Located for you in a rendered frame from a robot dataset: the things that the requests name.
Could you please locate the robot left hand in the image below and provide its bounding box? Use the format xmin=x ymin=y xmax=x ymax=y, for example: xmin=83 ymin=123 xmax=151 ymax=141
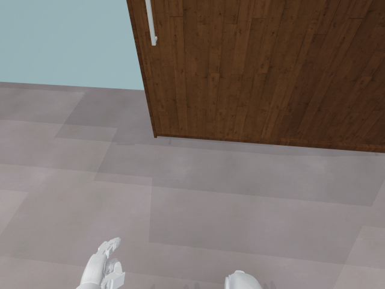
xmin=80 ymin=237 xmax=125 ymax=289

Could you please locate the handle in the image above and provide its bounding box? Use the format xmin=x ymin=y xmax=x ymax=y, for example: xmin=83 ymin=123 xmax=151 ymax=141
xmin=146 ymin=0 xmax=158 ymax=46

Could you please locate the wardrobe door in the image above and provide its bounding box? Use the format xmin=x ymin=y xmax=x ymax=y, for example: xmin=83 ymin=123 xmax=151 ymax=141
xmin=276 ymin=0 xmax=385 ymax=146
xmin=131 ymin=0 xmax=326 ymax=142

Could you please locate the right robot thigh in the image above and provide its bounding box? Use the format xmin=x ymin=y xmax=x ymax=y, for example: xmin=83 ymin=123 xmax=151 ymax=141
xmin=224 ymin=272 xmax=262 ymax=289

